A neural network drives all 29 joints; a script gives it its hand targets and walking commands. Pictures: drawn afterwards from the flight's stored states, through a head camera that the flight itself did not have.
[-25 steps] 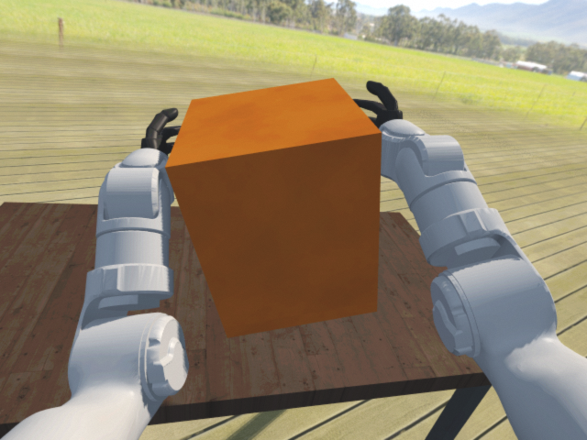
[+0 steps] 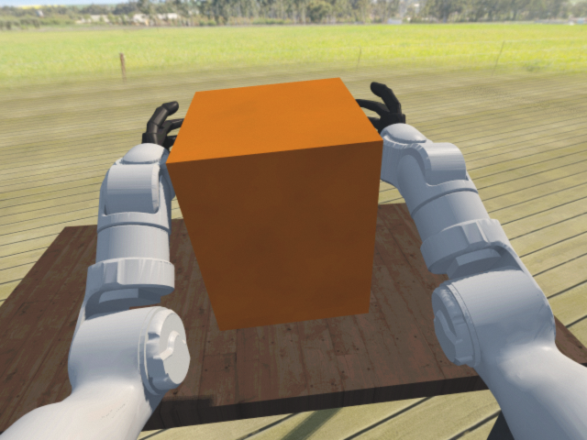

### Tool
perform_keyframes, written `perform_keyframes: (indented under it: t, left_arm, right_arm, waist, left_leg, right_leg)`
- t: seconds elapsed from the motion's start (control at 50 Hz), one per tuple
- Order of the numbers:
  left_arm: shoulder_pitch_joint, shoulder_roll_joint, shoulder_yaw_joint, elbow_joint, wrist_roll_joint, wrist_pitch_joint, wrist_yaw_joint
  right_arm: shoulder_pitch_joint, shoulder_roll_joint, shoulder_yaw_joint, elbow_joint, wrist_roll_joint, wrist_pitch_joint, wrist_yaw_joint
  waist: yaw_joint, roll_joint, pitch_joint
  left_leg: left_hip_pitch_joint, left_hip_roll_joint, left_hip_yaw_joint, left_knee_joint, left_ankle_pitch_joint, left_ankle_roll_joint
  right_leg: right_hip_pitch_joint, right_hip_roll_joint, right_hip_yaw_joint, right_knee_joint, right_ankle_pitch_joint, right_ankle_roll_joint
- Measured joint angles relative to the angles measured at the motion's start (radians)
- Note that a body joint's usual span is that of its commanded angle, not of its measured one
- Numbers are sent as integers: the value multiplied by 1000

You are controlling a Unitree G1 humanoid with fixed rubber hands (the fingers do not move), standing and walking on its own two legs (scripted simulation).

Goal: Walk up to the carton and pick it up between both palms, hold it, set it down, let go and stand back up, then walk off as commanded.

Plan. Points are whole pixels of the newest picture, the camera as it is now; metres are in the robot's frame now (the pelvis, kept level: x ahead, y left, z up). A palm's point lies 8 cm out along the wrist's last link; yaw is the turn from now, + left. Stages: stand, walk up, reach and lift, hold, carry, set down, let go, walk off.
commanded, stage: hold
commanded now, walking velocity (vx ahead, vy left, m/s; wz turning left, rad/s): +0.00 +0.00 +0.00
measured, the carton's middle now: (281, 201) +0.37 +0.01 +0.24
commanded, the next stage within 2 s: none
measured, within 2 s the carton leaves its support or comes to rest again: neither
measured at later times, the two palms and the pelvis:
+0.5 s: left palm (175, 155) +0.37 +0.14 +0.31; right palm (407, 146) +0.37 -0.15 +0.32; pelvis +0.00 +0.01 +0.00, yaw +0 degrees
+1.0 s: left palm (151, 173) +0.37 +0.18 +0.29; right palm (375, 127) +0.36 -0.11 +0.34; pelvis +0.00 +0.01 +0.00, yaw +0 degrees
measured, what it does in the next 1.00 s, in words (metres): stands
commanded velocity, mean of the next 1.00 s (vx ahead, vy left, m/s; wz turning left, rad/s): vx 0.00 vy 0.00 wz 0.00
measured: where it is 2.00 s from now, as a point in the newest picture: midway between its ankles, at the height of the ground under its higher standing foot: outside the picture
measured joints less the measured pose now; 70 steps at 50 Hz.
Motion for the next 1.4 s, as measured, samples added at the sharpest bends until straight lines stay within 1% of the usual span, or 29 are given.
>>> perform_keyframes:
  t: [0.04,0.1,0.14,0.2,0.24,0.3,0.34,0.36,0.42,0.46,0.52,0.58,0.64,0.68,0.72,0.76,0.8,0.86,0.9,0.96,1.0,1.06,1.12,1.28,1.34,1.4]
  left_arm:
    - [1,0,0,0,0,2,-1]
    - [2,0,0,2,0,11,-2]
    - [2,1,0,1,0,20,-2]
    - [12,2,-2,-34,0,35,1]
    - [20,1,-9,-68,0,43,5]
    - [27,2,-18,-113,0,60,15]
    - [27,2,-19,-119,0,66,19]
    - [27,1,-19,-119,0,70,20]
    - [30,0,-19,-119,0,85,24]
    - [30,-2,-19,-111,1,88,25]
    - [27,-4,-19,-100,1,85,25]
    - [15,-4,-17,-60,1,63,25]
    - [2,-3,-5,-6,0,40,16]
    - [-7,-3,7,34,0,20,8]
    - [-9,-4,11,48,1,6,5]
    - [-9,-4,11,48,1,-6,3]
    - [-9,-4,11,45,1,-9,3]
    - [-6,-3,11,16,1,-4,3]
    - [-2,-3,11,-23,1,11,6]
    - [0,-3,11,-51,1,33,10]
    - [3,-3,11,-55,1,44,11]
    - [12,-3,11,-57,1,59,11]
    - [23,-3,11,-74,1,64,13]
    - [22,-3,3,-79,1,60,20]
    - [14,-3,3,-50,1,50,18]
    - [4,-3,4,-10,1,33,14]
  right_arm:
    - [0,0,0,2,0,2,0]
    - [-8,1,0,23,-1,3,5]
    - [-19,2,0,42,-5,3,11]
    - [-42,4,0,66,-4,-6,23]
    - [-56,4,-2,72,-1,-16,31]
    - [-70,4,-7,81,2,-29,45]
    - [-72,4,-7,86,2,-32,51]
    - [-72,4,-7,93,3,-32,54]
    - [-67,4,-7,112,18,-32,61]
    - [-58,4,-7,118,23,-30,62]
    - [-36,5,-7,92,35,-27,47]
    - [-23,4,-7,73,16,-17,36]
    - [-12,4,-7,61,-9,4,29]
    - [-8,4,-7,56,-24,18,25]
    - [-8,4,-7,51,-34,22,22]
    - [-8,4,-7,39,-40,22,20]
    - [-11,4,-7,38,-41,21,18]
    - [-19,3,-7,39,-28,7,18]
    - [-23,3,-7,37,-6,-7,18]
    - [-35,4,-7,49,11,-14,20]
    - [-47,4,-7,73,16,-14,24]
    - [-60,7,-7,110,15,-14,36]
    - [-59,13,-7,119,17,-22,41]
    - [-47,13,-7,99,11,-26,39]
    - [-34,11,-7,83,-1,-14,34]
    - [-19,8,-7,69,-9,0,27]
  waist:
    - [7,-35,0]
    - [3,-94,0]
    - [-11,-130,0]
    - [-49,-167,0]
    - [-78,-174,0]
    - [-118,-162,0]
    - [-132,-140,0]
    - [-135,-126,0]
    - [-130,-72,0]
    - [-119,-30,0]
    - [-89,30,0]
    - [-51,68,0]
    - [-17,73,0]
    - [0,58,0]
    - [8,31,0]
    - [7,-5,0]
    - [-2,-42,0]
    - [-29,-92,0]
    - [-52,-123,0]
    - [-80,-153,0]
    - [-89,-157,0]
    - [-90,-146,0]
    - [-90,-115,0]
    - [-89,21,0]
    - [-80,54,0]
    - [-61,62,0]
  left_leg:
    - [0,0,0,0,0,0]
    - [0,1,0,0,0,-10]
    - [-2,1,0,3,0,-20]
    - [-8,1,0,17,-7,-23]
    - [-13,0,0,28,-14,-23]
    - [-18,-1,0,39,-20,-23]
    - [-20,-3,0,40,-21,-23]
    - [-21,-3,0,40,-21,-23]
    - [-21,-3,-1,40,-21,-23]
    - [-21,-3,-1,40,-21,-23]
    - [-19,-3,-1,36,-18,-20]
    - [-14,-4,-1,25,-10,-14]
    - [-8,-3,-1,13,-4,-4]
    - [-6,-2,-1,10,-3,9]
    - [-5,0,-1,9,-3,16]
    - [-5,2,-1,9,-3,16]
    - [-5,3,-1,8,-3,12]
    - [-6,4,-1,10,-3,-19]
    - [-7,2,-1,13,-3,-23]
    - [-11,-1,-1,19,-5,-23]
    - [-13,-3,-1,23,-7,-23]
    - [-13,-5,-1,24,-7,-23]
    - [-13,-5,-1,24,-7,-23]
    - [-13,-4,-1,24,-6,-22]
    - [-11,-4,-2,19,-3,-17]
    - [-8,-3,-2,12,1,-11]
  right_leg:
    - [0,0,0,0,0,0]
    - [0,0,0,0,0,0]
    - [0,0,0,0,0,0]
    - [0,-1,0,0,0,0]
    - [0,-1,1,0,0,0]
    - [0,-3,0,0,0,0]
    - [0,-5,0,-1,0,0]
    - [0,-5,0,-2,0,0]
    - [0,-5,0,-3,0,0]
    - [0,-5,0,-3,-1,0]
    - [0,-5,0,-3,-1,0]
    - [0,-5,0,-3,1,1]
    - [0,-3,0,-3,3,1]
    - [0,-2,0,-3,4,1]
    - [0,1,0,-3,4,1]
    - [0,3,0,-3,4,1]
    - [0,3,0,-3,4,1]
    - [0,3,0,-3,4,1]
    - [0,1,0,-3,4,1]
    - [0,-2,0,-3,5,1]
    - [0,-4,0,-3,5,1]
    - [0,-6,0,-3,5,1]
    - [0,-6,0,-3,5,1]
    - [0,-6,0,-3,5,1]
    - [0,-5,0,-3,5,1]
    - [0,-3,0,-3,7,1]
